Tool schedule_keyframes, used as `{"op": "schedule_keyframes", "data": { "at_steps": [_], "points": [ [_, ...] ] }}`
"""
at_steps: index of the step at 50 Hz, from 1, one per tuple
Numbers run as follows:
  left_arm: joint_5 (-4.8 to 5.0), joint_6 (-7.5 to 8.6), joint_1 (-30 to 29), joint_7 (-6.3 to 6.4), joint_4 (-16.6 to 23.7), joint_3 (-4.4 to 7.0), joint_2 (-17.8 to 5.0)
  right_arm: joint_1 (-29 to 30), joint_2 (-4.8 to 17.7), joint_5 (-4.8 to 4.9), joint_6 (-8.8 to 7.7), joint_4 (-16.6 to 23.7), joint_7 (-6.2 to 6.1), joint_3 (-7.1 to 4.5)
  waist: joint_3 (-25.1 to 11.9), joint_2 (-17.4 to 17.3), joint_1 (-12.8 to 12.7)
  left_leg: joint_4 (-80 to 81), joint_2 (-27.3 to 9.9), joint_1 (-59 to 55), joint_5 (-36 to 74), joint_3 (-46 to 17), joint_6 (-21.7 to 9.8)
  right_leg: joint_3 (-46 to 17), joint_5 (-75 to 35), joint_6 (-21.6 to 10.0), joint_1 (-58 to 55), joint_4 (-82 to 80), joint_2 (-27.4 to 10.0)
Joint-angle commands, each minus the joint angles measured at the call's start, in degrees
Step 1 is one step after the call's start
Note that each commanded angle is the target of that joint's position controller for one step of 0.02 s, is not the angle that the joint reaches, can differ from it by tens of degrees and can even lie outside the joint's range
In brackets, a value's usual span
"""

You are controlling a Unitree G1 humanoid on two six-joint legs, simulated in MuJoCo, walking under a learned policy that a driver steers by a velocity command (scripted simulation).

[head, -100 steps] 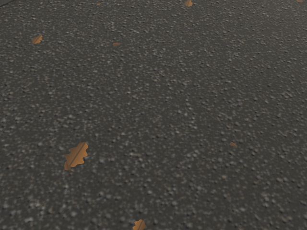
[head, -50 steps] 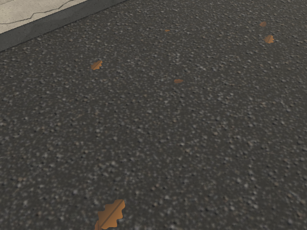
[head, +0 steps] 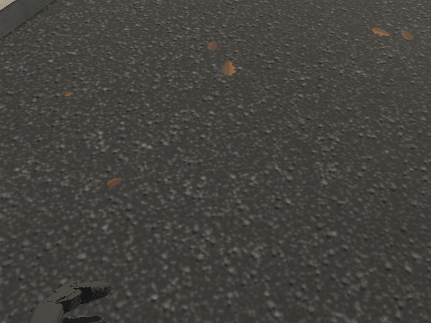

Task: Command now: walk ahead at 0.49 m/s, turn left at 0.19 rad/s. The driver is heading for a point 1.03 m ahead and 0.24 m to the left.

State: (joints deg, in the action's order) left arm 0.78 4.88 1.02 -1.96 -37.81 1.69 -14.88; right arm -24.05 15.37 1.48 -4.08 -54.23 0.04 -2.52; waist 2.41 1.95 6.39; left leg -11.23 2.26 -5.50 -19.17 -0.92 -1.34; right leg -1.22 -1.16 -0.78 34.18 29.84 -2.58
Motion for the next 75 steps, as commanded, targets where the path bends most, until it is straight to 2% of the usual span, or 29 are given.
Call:
{"op": "schedule_keyframes", "data": {
  "at_steps": [1, 3, 4, 5, 6, 8, 12, 19, 25, 26, 27, 28, 29, 31, 35, 39, 47, 48, 50, 52, 57, 62, 67, 69, 70, 71, 72, 73, 75],
  "points": [
    [-0.04, 1.2, 1.7, -0.04, 3.8, 2.67, -7.6, 1.5, 11.9, 0.08, 0.3, 2.8, -0.68, -2.62, -1.4, -7.2, -7.0, -6.5, -15.6, 3.4, 42.1, -7.7, -7.0, 0.7, 3.4, -2.2, -11.1, -1.8, 2.4],
    [-0.77, 0.86, 19.6, 1.11, -0.3, 4.95, -12.5, 3.0, 9.5, -1.25, 0.55, 4.6, -0.59, -1.45, -14.5, -5.0, -15.7, -29.6, -10.1, 16.0, 36.5, -5.2, -3.8, -3.8, 2.2, -6.5, -40.1, 0.5, -3.4],
    [-1.77, 0.41, 24.5, 1.26, -1.5, 6.17, -18.1, -5.6, 1.2, -1.14, -0.25, 5.7, -0.27, 0.91, -25.5, 10.3, -12.7, -52.6, -1.2, 37.2, 4.6, -1.3, 0.0, -28.6, 11.7, -14.9, -62.0, -1.9, -20.0],
    [-1.38, 0.09, 25.1, 1.13, -1.6, 4.9, -12.7, -5.4, 4.8, 0.14, -0.98, 4.3, 0.05, 0.22, -28.6, 11.9, -13.7, -60.5, -0.9, 42.5, -13.8, -7.6, -0.1, -40.3, 19.6, -16.1, -60.1, -9.8, -22.2],
    [-0.99, 0.08, 20.5, 1.32, -1.5, 3.79, -9.6, 0.6, 9.8, 1.67, -1.09, 6.1, 0.09, -1.39, -16.6, 8.0, -13.3, -63.4, -4.0, 47.1, -10.5, -7.0, -0.5, -31.2, 21.9, -13.1, -51.4, -11.7, -19.9],
    [-0.97, 0.41, 13.2, 1.22, -1.8, 2.83, -6.4, 6.0, 8.6, 0.71, -0.66, 7.3, -0.32, -1.59, -6.0, 3.2, -10.0, -59.1, -8.3, 44.9, -2.3, -4.7, -0.3, -18.2, 14.7, -10.8, -35.4, -15.8, -15.4],
    [-1.69, 2.22, 7.0, 0.85, -3.1, 2.96, -5.4, 4.3, 4.2, 0.22, 2.6, 7.6, -0.72, -1.66, -0.2, 3.1, -4.8, -54.4, -10.2, 38.1, 2.5, -4.5, 1.4, -4.1, -3.5, -10.8, -22.0, -21.6, -13.0],
    [-1.03, 0.5, 7.8, 3.27, -5.5, 4.25, -9.9, 13.9, 3.2, -1.07, 2.63, 13.3, 1.93, -1.19, -1.6, 1.1, -6.9, -29.5, -7.5, 33.7, 22.6, 1.1, 2.2, 10.4, -18.5, -9.2, -25.0, -18.0, -10.6],
    [1.82, -2.48, 6.8, 4.03, -5.8, 5.25, -11.7, 8.4, 9.3, -1.53, 3.58, 15.4, 2.98, -4.27, -5.9, 0.6, -1.9, -19.7, -2.0, 23.9, 15.0, 4.8, -3.4, 12.0, -24.2, -4.6, -31.1, 3.3, -11.2],
    [0.71, -2.62, 10.3, 3.79, -6.1, 4.76, -10.2, 3.8, 13.4, -1.56, 3.44, 14.5, 1.85, -5.89, -9.1, -5.8, -0.7, -15.7, -2.4, 14.2, 32.7, 0.9, -5.8, 13.3, -14.9, -0.8, -26.3, 16.0, -6.6],
    [-2.99, -2.5, 15.5, 3.19, -4.6, 2.97, -4.7, 4.9, 19.3, -1.61, 3.79, 15.8, 0.4, -6.78, -13.2, -21.2, -6.0, -19.9, -16.5, -1.1, 60.9, -18.8, -14.3, 13.0, 33.6, 3.9, -7.3, 35.9, 1.5],
    [-2.15, -2.27, 16.7, 2.48, -4.2, 2.5, -6.4, 5.9, 18.2, -2.54, 3.28, 18.7, 0.88, -5.9, -24.9, -17.2, -5.0, -14.4, -24.4, -7.3, 48.0, -37.7, -24.1, -0.1, 44.6, 4.9, 0.2, 48.8, 6.8],
    [-0.03, -2.41, 11.5, 2.19, -3.9, 3.35, -9.9, 8.0, 14.9, -2.08, 2.89, 19.8, 1.46, -5.19, -22.6, -8.5, -2.6, -11.0, -21.8, -4.2, 38.5, -33.1, -21.8, -4.3, 39.2, 3.6, 3.1, 50.0, 4.2],
    [-0.58, -3.18, 7.3, 3.32, -3.3, 3.29, -9.1, 12.9, 11.1, -0.41, 2.87, 19.7, 0.96, -4.15, -12.3, -2.8, -4.8, -8.9, -16.9, 7.3, 24.8, -25.0, -15.8, -4.1, 30.8, 3.0, 4.1, 42.5, 0.6],
    [-1.2, -4.45, 8.5, 4.03, -3.4, 3.28, -8.2, 15.7, 11.1, -2.01, 3.83, 21.1, -0.52, -4.2, -10.1, -6.9, -7.6, -6.7, -12.2, 18.6, 24.5, -19.9, -13.6, -3.2, 25.6, 3.8, -5.0, 30.0, 1.6],
    [-1.0, -4.13, 6.0, 3.46, -2.6, 2.76, -7.1, 15.5, 12.0, -0.77, 4.29, 21.7, -1.78, -4.64, -10.5, -8.9, -6.3, -2.9, -9.9, 21.4, -4.6, -22.4, -12.9, -3.1, 20.5, 4.7, -7.5, 18.6, 2.4],
    [-0.57, -0.54, 10.3, 1.55, -4.1, 2.39, -5.8, 13.0, 9.2, -1.08, 4.38, 19.9, -0.86, -2.8, -5.9, -9.6, -7.7, -6.2, -8.4, 28.6, -17.1, -22.5, -9.1, 1.9, 16.1, 0.1, -22.6, -1.4, 2.9],
    [-0.85, -0.22, 13.3, 1.67, -5.0, 2.62, -6.5, 13.4, 7.5, -1.16, 4.3, 20.0, -0.82, -2.22, -5.1, -8.0, -9.1, -9.7, -6.3, 31.7, -17.4, -20.9, -7.1, -0.3, 17.8, -1.3, -26.6, -5.0, 0.6],
    [-2.65, -0.02, 21.0, 1.67, -6.9, 4.69, -15.8, 15.8, 3.7, -0.32, 2.82, 23.3, -0.71, -1.24, -0.8, 11.1, -9.7, -36.1, 5.0, 51.6, -12.6, -5.3, -1.7, -32.3, 41.6, -11.2, -33.6, -19.7, -18.1],
    [-1.47, 0.71, 16.7, 2.14, -5.7, 4.07, -11.8, 16.0, 9.3, 0.02, 1.08, 22.2, -0.3, -2.85, 4.2, 7.0, -8.1, -45.5, -0.2, 57.7, -4.2, -9.7, -1.4, -32.8, 42.4, -12.8, -31.9, -20.7, -18.4],
    [-0.61, 0.51, 19.4, 2.55, -6.8, 2.81, -8.5, 19.0, 4.8, -1.13, 0.26, 21.2, 0.75, -1.96, 1.2, 5.3, -9.6, -42.2, -4.2, 52.5, 10.8, -1.8, 1.8, -14.6, 19.0, -9.0, -32.8, -21.9, -10.6],
    [-0.04, -0.5, 23.7, 2.53, -8.5, 2.83, -9.6, 26.8, 1.7, -0.47, -0.61, 23.6, 1.79, -0.71, 2.4, 5.7, -12.8, -25.5, -3.4, 42.0, 16.3, 1.6, 3.0, -7.6, 7.7, -8.9, -29.2, -21.3, -8.5],
    [0.91, -1.67, 25.3, 2.61, -9.4, 3.72, -12.4, 26.2, 4.9, 0.31, -1.94, 23.8, 2.78, -1.72, 2.2, 7.1, -10.3, -16.9, -1.7, 31.7, 13.5, 0.9, 1.1, -11.8, 1.7, -8.4, -30.2, -16.9, -11.8],
    [0.93, -1.73, 23.9, 2.72, -9.1, 3.6, -11.9, 15.4, 8.5, -0.1, -2.01, 20.7, 1.82, -3.61, -4.4, 5.7, -3.9, -13.5, -1.0, 14.2, 14.1, 1.5, -1.7, -8.4, -12.1, -5.9, -27.4, -5.6, -8.5],
    [-0.03, -1.33, 22.3, 2.6, -7.6, 2.6, -9.2, 5.4, 11.5, -1.08, -1.86, 19.0, 0.97, -4.68, -12.6, 3.0, 1.2, -16.3, -8.5, -2.3, 13.9, -4.9, -4.8, -6.2, -5.7, -3.7, -18.2, 8.8, -5.7],
    [-0.16, -0.41, 27.5, 2.67, -5.4, 0.55, -2.2, -1.4, 17.4, -2.25, -1.05, 17.5, 0.57, -5.97, -23.4, -13.5, 0.6, -14.4, -24.8, -23.0, 5.8, -28.0, -12.6, -0.6, 19.6, 0.5, 2.4, 30.8, 2.2],
    [1.4, 0.4, 27.1, 2.8, -6.1, 1.42, -5.6, -1.9, 12.7, -2.26, -0.7, 16.7, 0.62, -4.78, -24.5, -16.6, 1.0, -7.3, -26.9, -18.4, -2.3, -38.7, -14.6, -6.4, 33.2, 0.8, 7.5, 40.6, 2.1],
    [2.53, 0.4, 22.5, 2.69, -5.1, 2.81, -9.7, 1.9, 9.5, -1.73, -0.63, 16.4, 0.52, -3.56, -14.4, -13.3, 0.2, -5.9, -24.7, -10.8, -3.5, -30.1, -12.3, -6.3, 29.6, 0.3, 11.3, 43.7, -0.8],
    [1.38, -0.3, 18.0, 2.7, -4.4, 2.86, -8.2, 8.5, 5.4, -1.61, -0.77, 15.9, 0.66, -2.33, -5.4, -9.0, -2.8, -2.5, -19.7, 2.5, 3.5, -17.7, -10.1, -4.4, 22.1, 0.2, 9.2, 40.4, -4.1]
  ]
}}
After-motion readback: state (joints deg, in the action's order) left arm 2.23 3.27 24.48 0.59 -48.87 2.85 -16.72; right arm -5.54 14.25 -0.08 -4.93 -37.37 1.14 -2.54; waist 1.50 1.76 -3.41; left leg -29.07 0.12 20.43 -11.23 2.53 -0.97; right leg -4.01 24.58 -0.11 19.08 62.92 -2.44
